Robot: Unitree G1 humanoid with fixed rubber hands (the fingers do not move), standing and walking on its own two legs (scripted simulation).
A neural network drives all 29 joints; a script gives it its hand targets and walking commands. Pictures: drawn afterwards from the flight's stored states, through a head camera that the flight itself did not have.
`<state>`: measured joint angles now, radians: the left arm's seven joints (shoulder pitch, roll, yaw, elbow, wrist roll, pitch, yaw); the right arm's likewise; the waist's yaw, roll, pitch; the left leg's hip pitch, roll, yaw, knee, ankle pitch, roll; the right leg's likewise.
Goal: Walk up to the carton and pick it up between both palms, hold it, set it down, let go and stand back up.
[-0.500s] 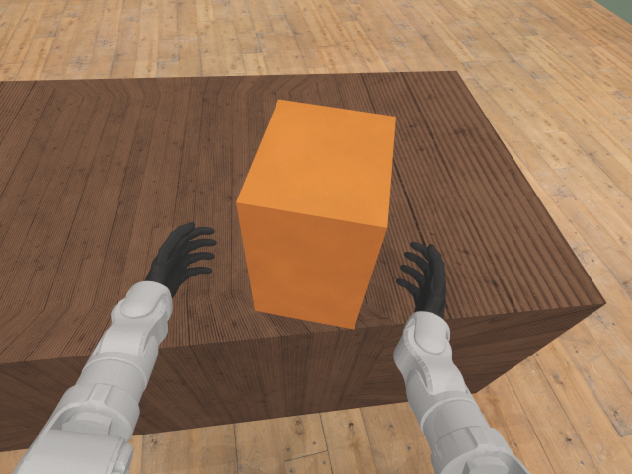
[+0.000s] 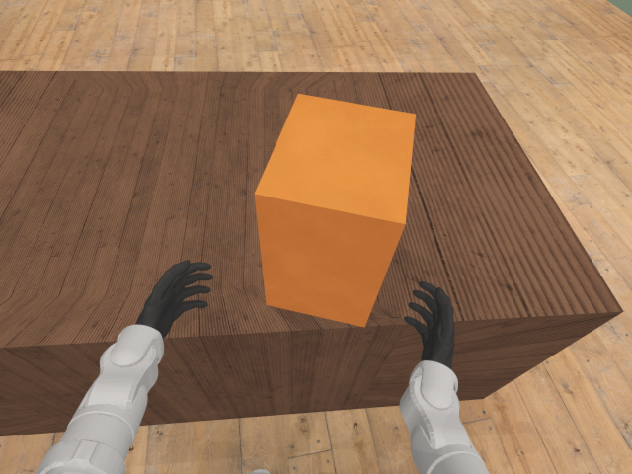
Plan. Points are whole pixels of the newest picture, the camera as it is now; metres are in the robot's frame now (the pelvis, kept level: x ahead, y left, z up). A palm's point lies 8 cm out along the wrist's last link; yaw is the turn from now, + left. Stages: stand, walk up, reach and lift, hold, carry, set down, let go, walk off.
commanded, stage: set down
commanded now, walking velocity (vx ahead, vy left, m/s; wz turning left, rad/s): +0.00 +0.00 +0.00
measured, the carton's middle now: (333, 218) +0.49 -0.01 +0.00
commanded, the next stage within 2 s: let go in 1.16 s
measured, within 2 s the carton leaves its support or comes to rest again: neither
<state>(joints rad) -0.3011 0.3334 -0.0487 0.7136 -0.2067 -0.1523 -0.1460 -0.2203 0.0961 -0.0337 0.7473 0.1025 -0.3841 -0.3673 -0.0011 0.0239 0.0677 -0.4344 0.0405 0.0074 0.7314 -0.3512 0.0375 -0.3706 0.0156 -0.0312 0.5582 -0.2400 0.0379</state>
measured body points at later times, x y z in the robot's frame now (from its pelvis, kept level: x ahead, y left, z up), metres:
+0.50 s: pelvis +0.01 -0.01 +0.01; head +0.05 +0.00 +0.45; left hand +0.26 +0.23 -0.04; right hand +0.24 -0.19 -0.05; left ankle +0.02 +0.09 -0.72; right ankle +0.03 -0.15 -0.72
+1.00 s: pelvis +0.02 -0.03 +0.01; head +0.04 -0.02 +0.46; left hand +0.22 +0.21 -0.05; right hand +0.22 -0.22 -0.06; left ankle +0.02 +0.09 -0.72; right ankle +0.03 -0.15 -0.72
